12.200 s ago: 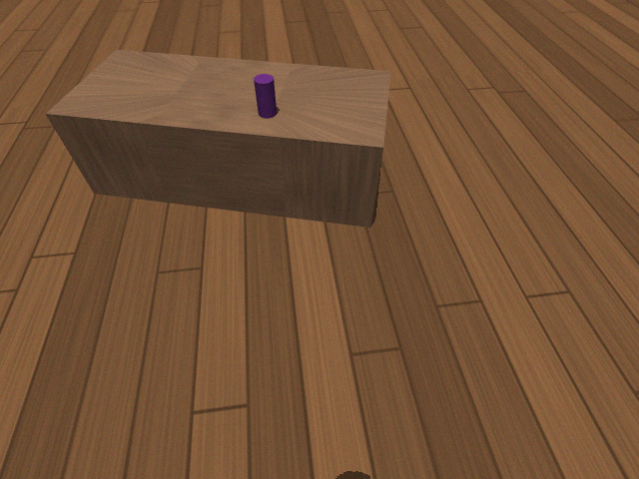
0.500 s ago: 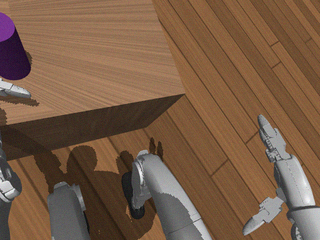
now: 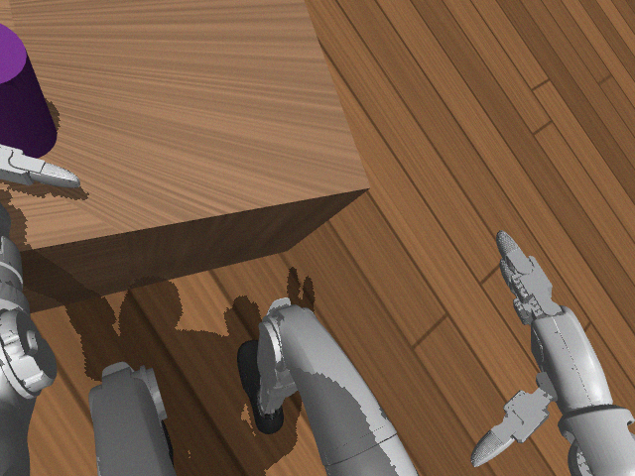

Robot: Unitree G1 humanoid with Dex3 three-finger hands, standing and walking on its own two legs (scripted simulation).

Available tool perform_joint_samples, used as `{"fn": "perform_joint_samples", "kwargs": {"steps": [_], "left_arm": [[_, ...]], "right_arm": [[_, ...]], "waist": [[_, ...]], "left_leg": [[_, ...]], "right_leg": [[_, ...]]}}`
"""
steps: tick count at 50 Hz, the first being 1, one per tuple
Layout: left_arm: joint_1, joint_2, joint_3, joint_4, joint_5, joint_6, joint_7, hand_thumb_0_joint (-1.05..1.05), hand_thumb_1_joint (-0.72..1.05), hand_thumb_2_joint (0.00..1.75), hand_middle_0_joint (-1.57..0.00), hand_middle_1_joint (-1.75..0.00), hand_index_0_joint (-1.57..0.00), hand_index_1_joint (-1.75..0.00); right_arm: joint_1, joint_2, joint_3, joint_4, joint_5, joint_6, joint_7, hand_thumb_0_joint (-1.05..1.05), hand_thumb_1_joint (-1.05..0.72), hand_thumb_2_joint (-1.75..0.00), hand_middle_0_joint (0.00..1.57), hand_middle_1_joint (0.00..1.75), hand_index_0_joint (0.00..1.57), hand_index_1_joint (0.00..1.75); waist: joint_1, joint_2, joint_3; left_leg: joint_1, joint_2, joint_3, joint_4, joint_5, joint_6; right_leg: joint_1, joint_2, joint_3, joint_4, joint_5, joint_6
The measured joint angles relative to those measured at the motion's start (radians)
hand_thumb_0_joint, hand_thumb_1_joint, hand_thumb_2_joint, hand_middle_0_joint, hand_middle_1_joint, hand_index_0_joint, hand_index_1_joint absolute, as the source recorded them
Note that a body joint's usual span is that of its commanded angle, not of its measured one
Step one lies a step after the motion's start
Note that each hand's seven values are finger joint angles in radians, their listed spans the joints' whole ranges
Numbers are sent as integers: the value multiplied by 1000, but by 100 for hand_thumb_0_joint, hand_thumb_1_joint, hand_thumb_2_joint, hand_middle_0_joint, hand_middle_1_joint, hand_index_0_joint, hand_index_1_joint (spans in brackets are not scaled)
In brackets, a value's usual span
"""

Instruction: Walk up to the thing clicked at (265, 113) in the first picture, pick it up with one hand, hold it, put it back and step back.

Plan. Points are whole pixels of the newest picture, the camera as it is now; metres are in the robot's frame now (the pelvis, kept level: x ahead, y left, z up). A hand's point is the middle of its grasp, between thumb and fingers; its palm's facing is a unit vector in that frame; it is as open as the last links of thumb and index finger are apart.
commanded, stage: close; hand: left
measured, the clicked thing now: (2, 98) +0.57 +0.17 -0.05
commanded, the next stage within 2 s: settle in 0.66 s
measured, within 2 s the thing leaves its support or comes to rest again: leaves its support in 1.20 s
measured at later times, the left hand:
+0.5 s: hand out of the picture +0.56 +0.17 -0.05, palm faces +0.16 -0.99 +0.00, open 12.0 cm
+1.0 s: hand out of the picture +0.56 +0.18 -0.05, palm faces +0.15 -0.99 +0.00, open 10.0 cm
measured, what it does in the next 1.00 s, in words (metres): stands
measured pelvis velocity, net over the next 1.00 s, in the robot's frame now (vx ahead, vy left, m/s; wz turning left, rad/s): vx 0.00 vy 0.00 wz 0.01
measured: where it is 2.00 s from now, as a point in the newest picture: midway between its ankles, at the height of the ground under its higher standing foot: (215, 440)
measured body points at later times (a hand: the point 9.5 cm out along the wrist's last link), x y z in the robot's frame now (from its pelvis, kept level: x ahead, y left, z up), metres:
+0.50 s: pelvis +0.00 +0.00 +0.00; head +0.22 +0.09 +0.38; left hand +0.54 +0.23 -0.05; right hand +0.19 -0.24 +0.14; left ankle +0.04 +0.11 -0.51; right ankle +0.11 -0.13 -0.51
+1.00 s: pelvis +0.00 +0.00 +0.01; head +0.23 +0.09 +0.39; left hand +0.55 +0.23 -0.05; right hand +0.19 -0.24 +0.14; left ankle +0.04 +0.11 -0.51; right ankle +0.11 -0.13 -0.51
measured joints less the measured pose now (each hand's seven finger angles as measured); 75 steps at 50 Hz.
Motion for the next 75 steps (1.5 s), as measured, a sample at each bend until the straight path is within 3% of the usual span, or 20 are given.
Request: {"fn": "perform_joint_samples", "kwargs": {"steps": [3, 8, 16, 22, 31, 35, 40, 45, 56, 67, 75], "left_arm": [[-12, 9, 18, -8, -10, -6, 7, -1, -59, 2, -28, -15, -29, -13], [-33, 22, -1, 5, -3, 3, -8, -1, -59, 8, -40, -26, -42, -24], [12, -14, -2, 17, -21, 12, -12, -1, -57, 18, -55, -41, -57, -39], [6, 1, 1, 30, -21, -33, 0, -1, -47, 31, -65, -54, -68, -52], [-1, 27, -9, -20, -22, 4, -24, -1, -28, 54, -80, -74, -92, -77], [1, 19, -21, 3, -24, 5, -23, -1, -30, 65, -79, -78, -90, -81], [-14, 8, -9, 35, -25, -16, -14, -2, -36, 80, -77, -86, -88, -89], [-12, 7, -9, 19, 1, -25, -1, -2, -40, 89, -74, -94, -84, -99], [59, -25, -23, -56, 1, 70, 14, -2, -48, 102, -70, -106, -80, -111], [140, -115, -62, -123, -49, 105, 24, -2, -51, 107, -68, -111, -77, -117], [111, -125, -59, -81, -62, 85, 16, -2, -52, 108, -68, -112, -77, -118]], "right_arm": [[-6, -4, 4, -15, 1, 2, 0, -1, 51, -5, 7, 6, 7, 6], [-6, -8, -6, -25, 4, 10, -7, -1, 50, -5, 7, 6, 7, 6], [20, -17, -14, -37, 15, 9, -6, -1, 49, -5, 7, 6, 7, 6], [3, -16, -5, -51, 12, -1, -10, -1, 49, -5, 7, 6, 7, 6], [26, -10, -16, -54, 15, -1, -2, -1, 49, -5, 7, 6, 7, 6], [36, -1, -13, -33, 15, 3, -2, -1, 49, -5, 7, 6, 7, 6], [17, -5, 9, -28, 11, 5, 5, -1, 50, -5, 7, 6, 7, 5], [8, -18, 1, -59, 11, 6, 12, -1, 51, -5, 7, 6, 7, 6], [25, -4, -19, 6, 4, 16, 0, -1, 52, -5, 7, 6, 7, 6], [-79, 2, 10, 130, 8, 36, -49, -1, 53, -5, 7, 6, 7, 6], [-85, 9, 18, 144, 19, 48, -63, -1, 54, -5, 7, 6, 7, 5]], "waist": [[-3, -1, 0], [-4, -8, -2], [5, 2, -5], [-3, -12, 7], [-12, -24, -1], [-3, -9, -2], [7, 3, 5], [5, -7, 7], [7, -19, -10], [53, 6, -13], [70, 16, -13]], "left_leg": [[-2, 1, 7, 5, -2, 0], [7, 0, 9, -1, 0, -3], [38, -2, 2, -33, 8, -6], [32, -4, 3, -23, 9, -6], [26, -4, 2, -24, 8, -5], [34, -3, 0, -30, 4, -1], [33, -2, 5, -24, -1, 5], [34, -1, 13, -22, -2, 6], [80, 0, 8, -60, 5, -7], [180, 1, 29, -120, 1, -6], [228, -5, 36, -163, 15, -7]], "right_leg": [[-9, 1, 8, 11, -2, 0], [-3, 0, 9, 10, -3, -2], [33, -1, 2, -21, 0, -5], [26, -2, 4, -11, 1, -4], [23, -1, 4, -15, 2, -3], [35, 0, 1, -27, 1, 1], [33, 2, 6, -25, -1, 7], [28, 3, 14, -17, -1, 7], [71, 5, 9, -46, -2, -3], [156, 8, 29, -85, -12, -1], [199, 4, 35, -116, -6, -1]]}}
